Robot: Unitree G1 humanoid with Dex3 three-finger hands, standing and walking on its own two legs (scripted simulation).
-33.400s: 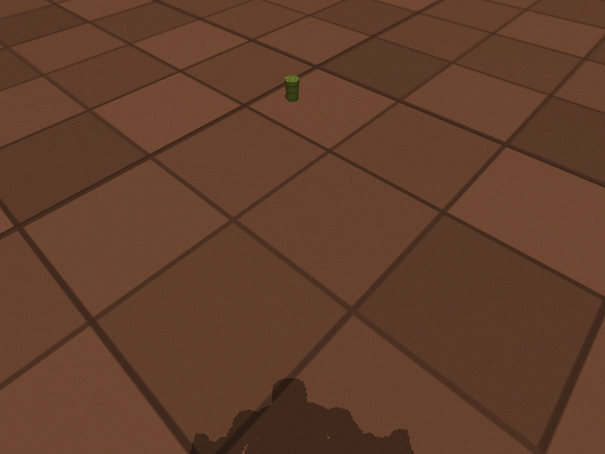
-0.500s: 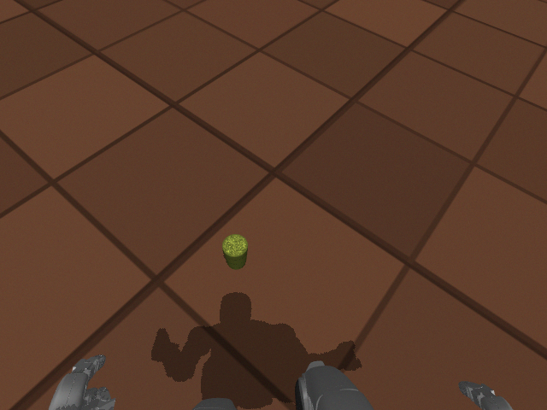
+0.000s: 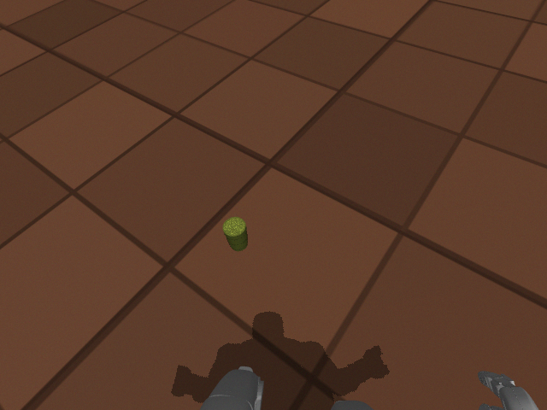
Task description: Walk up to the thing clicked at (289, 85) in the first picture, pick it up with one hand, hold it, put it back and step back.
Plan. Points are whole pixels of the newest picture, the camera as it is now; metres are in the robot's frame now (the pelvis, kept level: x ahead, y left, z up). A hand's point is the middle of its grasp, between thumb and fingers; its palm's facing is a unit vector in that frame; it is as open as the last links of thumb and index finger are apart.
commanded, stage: step back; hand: left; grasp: from the side
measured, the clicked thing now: (236, 235) +0.79 +0.22 -0.69
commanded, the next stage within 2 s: stand in 1.74 s
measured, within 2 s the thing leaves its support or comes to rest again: neither
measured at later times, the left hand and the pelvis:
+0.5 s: hand out of the picture -0.08 +0.23 -0.15, palm faces +0.04 -0.93 -0.35, open 7.4 cm; pelvis -0.16 -0.04 +0.00, yaw +3 degrees
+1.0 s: hand out of the picture -0.23 +0.22 -0.13, palm faces +0.12 -0.89 -0.44, open 7.4 cm; pelvis -0.25 -0.08 +0.00, yaw +6 degrees
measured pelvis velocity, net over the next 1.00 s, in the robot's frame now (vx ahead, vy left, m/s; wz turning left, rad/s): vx -0.25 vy -0.08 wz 0.10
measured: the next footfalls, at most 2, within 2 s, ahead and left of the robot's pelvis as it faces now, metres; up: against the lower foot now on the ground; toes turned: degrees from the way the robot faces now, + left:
left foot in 0.22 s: -0.07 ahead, +0.10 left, +0.00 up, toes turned +4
right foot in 0.58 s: -0.15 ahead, -0.19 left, +0.00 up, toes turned +7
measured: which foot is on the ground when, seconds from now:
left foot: up 0.00-0.20, down 0.22-0.62, up 0.64-0.90, down 0.92-1.00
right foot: down 0.00-0.24, up 0.26-0.56, down 0.58-1.00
